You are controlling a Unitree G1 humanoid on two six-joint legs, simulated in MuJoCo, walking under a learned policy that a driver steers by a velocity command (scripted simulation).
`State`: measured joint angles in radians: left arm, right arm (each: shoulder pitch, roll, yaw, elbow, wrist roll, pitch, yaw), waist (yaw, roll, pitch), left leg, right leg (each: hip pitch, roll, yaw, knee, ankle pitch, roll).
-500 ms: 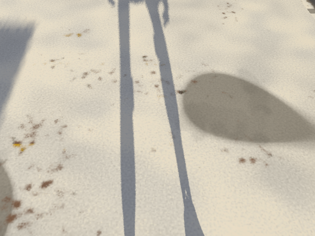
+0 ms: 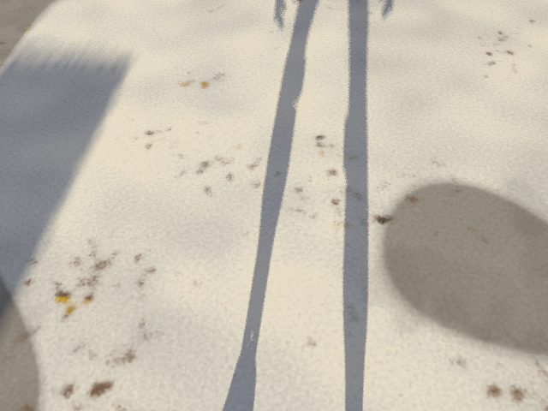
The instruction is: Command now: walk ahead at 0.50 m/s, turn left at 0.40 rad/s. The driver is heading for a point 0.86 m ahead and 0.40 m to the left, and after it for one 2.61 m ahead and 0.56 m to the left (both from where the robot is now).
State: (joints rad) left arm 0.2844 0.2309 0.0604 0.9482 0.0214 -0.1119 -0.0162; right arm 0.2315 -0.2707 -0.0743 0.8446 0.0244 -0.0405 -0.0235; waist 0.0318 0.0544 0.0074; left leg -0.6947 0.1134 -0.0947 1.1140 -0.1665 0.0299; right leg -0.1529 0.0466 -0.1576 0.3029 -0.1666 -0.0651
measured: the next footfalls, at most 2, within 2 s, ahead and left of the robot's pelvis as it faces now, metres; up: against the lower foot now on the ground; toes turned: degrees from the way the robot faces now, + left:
left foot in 0.32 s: +0.31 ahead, +0.17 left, +0.00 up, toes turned +13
right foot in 0.80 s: +0.65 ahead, +0.08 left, +0.00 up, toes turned +31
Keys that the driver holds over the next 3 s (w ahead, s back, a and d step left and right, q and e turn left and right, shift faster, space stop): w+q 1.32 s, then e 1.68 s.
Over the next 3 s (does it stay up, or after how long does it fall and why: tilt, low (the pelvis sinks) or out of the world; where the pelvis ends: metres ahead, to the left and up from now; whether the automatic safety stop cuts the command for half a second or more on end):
stays up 0.80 0.42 0.00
